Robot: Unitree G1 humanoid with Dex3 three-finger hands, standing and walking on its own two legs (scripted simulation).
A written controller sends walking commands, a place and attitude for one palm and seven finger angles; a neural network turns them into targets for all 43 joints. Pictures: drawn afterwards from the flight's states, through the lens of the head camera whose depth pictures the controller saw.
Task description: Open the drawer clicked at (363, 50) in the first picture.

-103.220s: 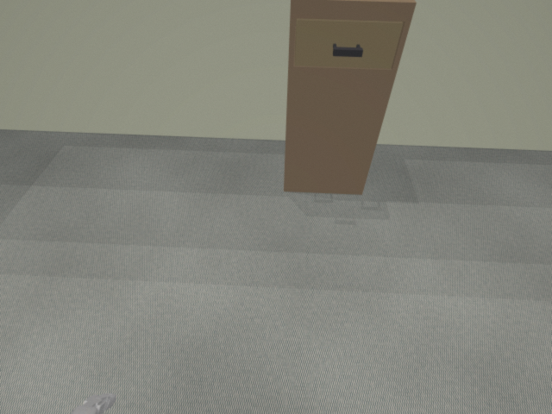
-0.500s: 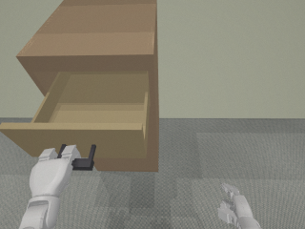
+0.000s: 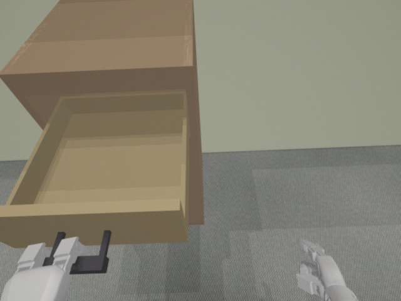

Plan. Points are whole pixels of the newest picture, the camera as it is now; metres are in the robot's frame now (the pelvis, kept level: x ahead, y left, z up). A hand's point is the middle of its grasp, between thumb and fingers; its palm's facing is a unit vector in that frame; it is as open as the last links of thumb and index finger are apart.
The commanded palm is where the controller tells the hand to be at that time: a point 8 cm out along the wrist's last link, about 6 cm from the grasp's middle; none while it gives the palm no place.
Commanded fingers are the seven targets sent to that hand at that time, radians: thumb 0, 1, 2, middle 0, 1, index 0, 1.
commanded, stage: pull the drawer open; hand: left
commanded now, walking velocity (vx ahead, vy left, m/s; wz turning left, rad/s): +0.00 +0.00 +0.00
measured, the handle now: (79, 251) +0.19 +0.24 +0.03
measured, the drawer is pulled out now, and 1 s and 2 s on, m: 0.29 0.30 0.30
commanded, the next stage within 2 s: open the thumb to release the handle in 0.34 s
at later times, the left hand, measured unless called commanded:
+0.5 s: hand (57, 299) +0.12 +0.26 +0.01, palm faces -0.02 -0.05 -1.00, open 5.9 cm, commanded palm +0.10 +0.26 +0.07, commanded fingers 0.00 0.62 0.78 -0.38 -1.32 -0.38 -1.32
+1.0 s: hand (52, 294) +0.13 +0.27 +0.02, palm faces -0.01 -0.04 -1.00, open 12.9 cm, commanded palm +0.10 +0.26 +0.07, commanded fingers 0.00 -0.50 0.30 -0.30 -1.20 -0.30 -1.20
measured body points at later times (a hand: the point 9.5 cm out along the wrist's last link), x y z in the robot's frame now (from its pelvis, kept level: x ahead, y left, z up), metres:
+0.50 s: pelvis -0.02 -0.01 +0.00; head +0.02 -0.03 +0.45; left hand +0.12 +0.26 +0.07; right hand +0.20 -0.22 -0.09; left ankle -0.05 +0.08 -0.69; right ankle +0.01 -0.10 -0.69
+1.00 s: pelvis -0.02 -0.02 +0.01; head +0.02 -0.04 +0.45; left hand +0.12 +0.26 +0.07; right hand +0.20 -0.24 -0.09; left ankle -0.05 +0.08 -0.69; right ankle +0.01 -0.10 -0.69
